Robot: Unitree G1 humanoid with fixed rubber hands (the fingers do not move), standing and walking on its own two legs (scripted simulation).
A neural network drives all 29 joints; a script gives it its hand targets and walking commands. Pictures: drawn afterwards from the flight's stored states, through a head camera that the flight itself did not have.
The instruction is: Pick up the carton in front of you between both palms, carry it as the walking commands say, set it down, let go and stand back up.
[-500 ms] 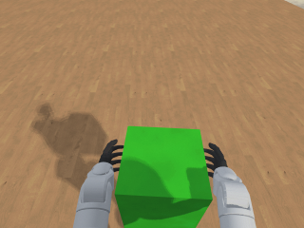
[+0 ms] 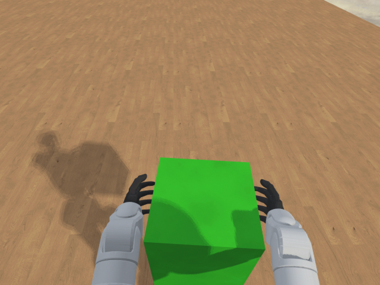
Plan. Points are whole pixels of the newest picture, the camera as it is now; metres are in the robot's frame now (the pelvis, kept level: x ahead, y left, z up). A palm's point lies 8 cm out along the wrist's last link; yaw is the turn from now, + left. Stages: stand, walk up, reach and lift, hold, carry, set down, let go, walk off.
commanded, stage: carry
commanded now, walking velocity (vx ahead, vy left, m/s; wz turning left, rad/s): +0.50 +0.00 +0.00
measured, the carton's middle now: (200, 225) +0.30 +0.00 -0.04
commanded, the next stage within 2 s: none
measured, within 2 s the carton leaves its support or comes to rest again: neither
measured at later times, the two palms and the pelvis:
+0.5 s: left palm (161, 146) +0.49 +0.12 +0.03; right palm (266, 150) +0.51 -0.18 +0.02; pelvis +0.21 -0.05 +0.01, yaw +3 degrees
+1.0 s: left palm (166, 107) +0.66 +0.13 +0.04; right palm (256, 113) +0.67 -0.17 +0.04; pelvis +0.37 -0.03 +0.01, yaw +1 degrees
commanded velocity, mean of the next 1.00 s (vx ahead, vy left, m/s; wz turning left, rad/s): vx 0.15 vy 0.00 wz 0.00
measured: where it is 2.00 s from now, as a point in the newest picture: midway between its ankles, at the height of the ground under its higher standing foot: outside the picture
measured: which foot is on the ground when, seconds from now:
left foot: down 0.00-0.36, up 0.38-0.68, down 0.70-1.00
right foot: down 0.00-0.00, up 0.02-0.32, down 0.34-1.00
